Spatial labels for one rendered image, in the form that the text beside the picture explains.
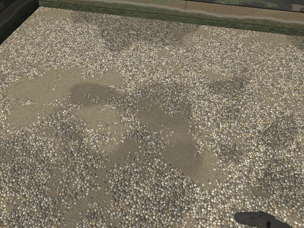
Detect right robot hand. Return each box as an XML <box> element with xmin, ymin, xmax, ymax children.
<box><xmin>234</xmin><ymin>211</ymin><xmax>293</xmax><ymax>228</ymax></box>

